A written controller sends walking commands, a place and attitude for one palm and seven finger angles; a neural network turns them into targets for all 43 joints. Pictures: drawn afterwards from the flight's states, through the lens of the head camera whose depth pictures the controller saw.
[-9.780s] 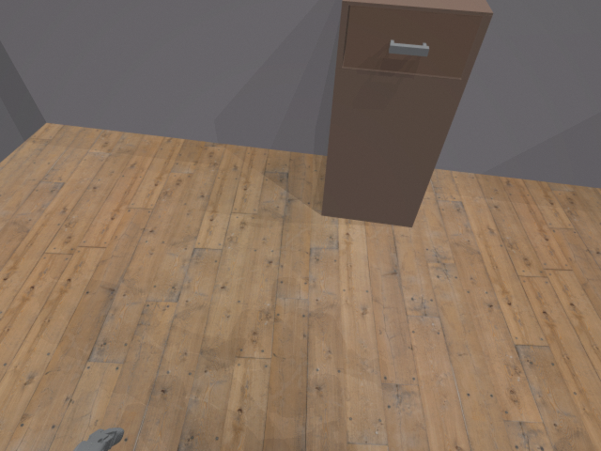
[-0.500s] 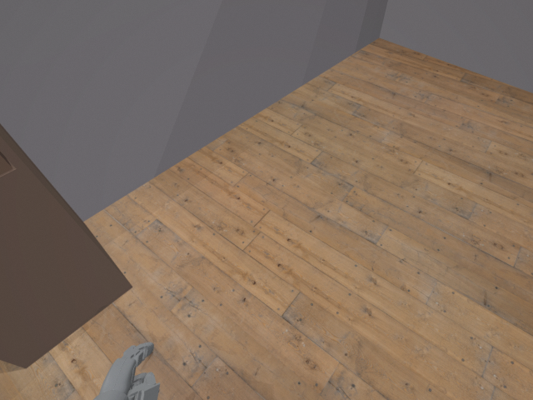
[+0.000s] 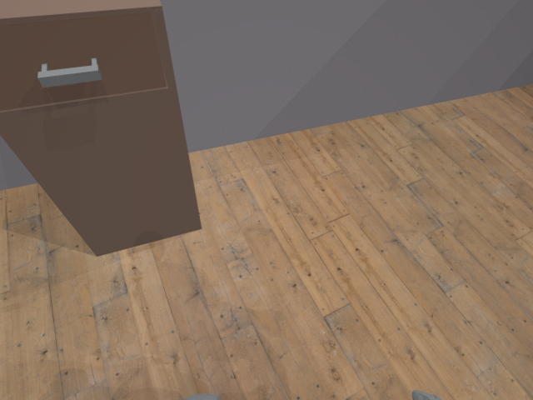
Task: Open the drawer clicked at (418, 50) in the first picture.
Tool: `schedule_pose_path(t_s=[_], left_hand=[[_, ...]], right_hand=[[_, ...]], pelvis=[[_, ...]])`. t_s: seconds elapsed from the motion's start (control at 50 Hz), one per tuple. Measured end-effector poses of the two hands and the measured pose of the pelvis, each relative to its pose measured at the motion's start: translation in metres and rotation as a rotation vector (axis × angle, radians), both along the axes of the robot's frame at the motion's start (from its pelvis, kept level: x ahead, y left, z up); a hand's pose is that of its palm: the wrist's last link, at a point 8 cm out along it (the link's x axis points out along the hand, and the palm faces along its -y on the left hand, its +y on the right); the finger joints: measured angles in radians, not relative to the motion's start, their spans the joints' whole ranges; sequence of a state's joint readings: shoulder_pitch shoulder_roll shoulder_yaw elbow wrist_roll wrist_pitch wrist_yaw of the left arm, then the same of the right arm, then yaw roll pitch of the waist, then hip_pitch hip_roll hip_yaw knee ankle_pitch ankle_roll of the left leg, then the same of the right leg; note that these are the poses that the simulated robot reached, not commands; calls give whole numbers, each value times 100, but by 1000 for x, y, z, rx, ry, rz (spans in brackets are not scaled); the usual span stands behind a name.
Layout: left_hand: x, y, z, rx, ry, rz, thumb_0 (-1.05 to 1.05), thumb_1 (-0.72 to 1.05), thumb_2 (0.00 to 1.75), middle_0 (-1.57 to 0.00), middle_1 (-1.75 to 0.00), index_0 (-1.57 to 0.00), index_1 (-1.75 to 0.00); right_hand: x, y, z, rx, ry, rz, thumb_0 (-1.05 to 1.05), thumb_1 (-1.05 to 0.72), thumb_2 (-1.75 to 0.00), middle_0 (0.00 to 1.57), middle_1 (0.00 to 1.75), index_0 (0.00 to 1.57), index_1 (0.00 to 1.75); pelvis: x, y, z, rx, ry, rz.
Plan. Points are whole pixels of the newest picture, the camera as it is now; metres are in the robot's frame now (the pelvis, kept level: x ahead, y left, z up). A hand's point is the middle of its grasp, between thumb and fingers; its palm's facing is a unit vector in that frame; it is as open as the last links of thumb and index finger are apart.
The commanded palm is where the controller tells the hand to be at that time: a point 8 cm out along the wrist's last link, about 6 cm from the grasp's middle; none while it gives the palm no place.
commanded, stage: turn to face it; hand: left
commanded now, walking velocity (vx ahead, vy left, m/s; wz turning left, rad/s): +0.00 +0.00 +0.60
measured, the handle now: (70, 70) +0.69 +0.48 +0.05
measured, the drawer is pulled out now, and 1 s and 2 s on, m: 0.00 0.00 0.00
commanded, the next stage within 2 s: take the last steps up to it in 0.66 s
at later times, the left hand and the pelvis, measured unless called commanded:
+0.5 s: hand out of the picture +0.08 +0.21 -0.12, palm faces +0.23 -0.93 -0.27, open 7.4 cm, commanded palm none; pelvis -0.01 -0.02 +0.01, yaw +14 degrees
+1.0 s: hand out of the picture -0.14 +0.15 -0.16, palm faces +0.50 -0.84 -0.20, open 7.4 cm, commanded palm none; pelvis -0.04 -0.01 +0.01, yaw +26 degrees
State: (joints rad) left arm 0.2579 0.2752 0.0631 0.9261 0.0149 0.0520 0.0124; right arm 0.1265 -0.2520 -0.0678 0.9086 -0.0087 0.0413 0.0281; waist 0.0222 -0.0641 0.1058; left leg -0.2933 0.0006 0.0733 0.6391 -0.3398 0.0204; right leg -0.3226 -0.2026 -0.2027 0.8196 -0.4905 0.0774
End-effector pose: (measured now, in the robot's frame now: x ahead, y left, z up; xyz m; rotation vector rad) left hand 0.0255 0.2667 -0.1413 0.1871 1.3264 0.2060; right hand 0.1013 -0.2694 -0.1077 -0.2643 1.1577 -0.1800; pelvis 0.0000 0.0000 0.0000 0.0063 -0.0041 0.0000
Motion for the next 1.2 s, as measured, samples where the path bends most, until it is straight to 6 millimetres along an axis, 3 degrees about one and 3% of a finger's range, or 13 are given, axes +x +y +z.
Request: schedule_pose_path(t_s=[0.08, 0.26, 0.38, 0.52, 0.68, 0.8, 0.9, 1.02, 1.1, 1.2], left_hand=[[-7, 17, 5, -2, 13, 48, 1, 91, 90, -20, -30, -20, -30], [20, 25, 28, 2, -156, 91, 1, 91, 90, -20, -30, -20, -30], [35, 14, 40, 27, -221, 103, 1, 91, 90, -20, -30, -20, -30], [35, -18, 50, 74, -285, 123, 1, 91, 90, -20, -30, -20, -30], [-29, -55, 57, 84, -210, 225, 1, 91, 89, -21, -30, -20, -30], [-83, -72, 47, 52, -143, 327, 1, 91, 89, -21, -30, -20, -30], [-138, -80, 33, 1, -67, 419, 1, 91, 89, -21, -30, -20, -30], [-206, -79, 5, -79, 70, 514, 1, 91, 90, -21, -30, -20, -30], [-214, -71, 8, -115, 139, 497, 1, 91, 90, -20, -30, -20, -30], [-177, -49, 15, -113, 78, 475, 1, 91, 90, -20, -30, -19, -30]], right_hand=[[16, 22, 16, -15, -39, 53, 1, -91, -89, 20, 30, 20, 30], [11, 48, 18, 21, -5, 114, 1, -91, -89, 21, 30, 20, 30], [-9, 42, 3, 55, 55, 117, 1, -91, -89, 21, 30, 20, 30], [-31, 11, -25, 96, 139, 125, 1, -91, -89, 21, 30, 20, 30], [-28, -14, -29, 106, 180, 184, 1, -91, -89, 20, 30, 20, 30], [-20, -13, -24, 76, 205, 256, 1, -91, -89, 20, 30, 20, 30], [-4, 9, -14, 50, 186, 345, 1, -92, -89, 20, 30, 20, 30], [17, 59, -6, 35, 61, 424, 1, -91, -89, 20, 30, 20, 30], [5, 80, 2, 57, 41, 400, 1, -91, -89, 20, 30, 20, 30], [-24, 81, -1, 54, 145, 356, 1, -93, -89, 20, 30, 20, 30]], pelvis=[[0, 10, 10, -28, -3, 37], [-3, 18, 21, -35, -14, 134], [-6, 7, 20, -25, -13, 191], [-10, -24, 10, 8, -3, 252], [-19, -45, 18, 34, -32, 337], [-27, -48, 20, 37, -30, 390], [-35, -38, 20, 23, -20, 426], [-42, -11, 10, -8, -21, 441], [-34, 3, 18, -14, -40, 427], [-19, 15, 24, -13, -46, 436]])
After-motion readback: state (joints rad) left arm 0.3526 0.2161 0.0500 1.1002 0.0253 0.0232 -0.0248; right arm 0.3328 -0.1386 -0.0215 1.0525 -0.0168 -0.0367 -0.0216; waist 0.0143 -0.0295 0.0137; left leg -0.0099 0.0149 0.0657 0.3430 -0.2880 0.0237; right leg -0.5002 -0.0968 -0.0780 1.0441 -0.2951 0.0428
